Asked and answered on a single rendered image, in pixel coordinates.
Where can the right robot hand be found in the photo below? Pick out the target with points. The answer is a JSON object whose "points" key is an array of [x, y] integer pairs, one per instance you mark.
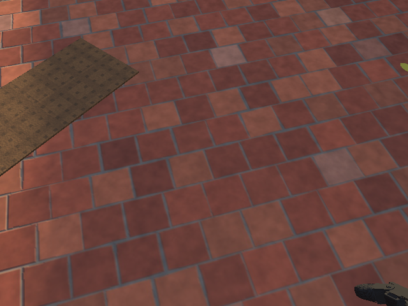
{"points": [[391, 294]]}

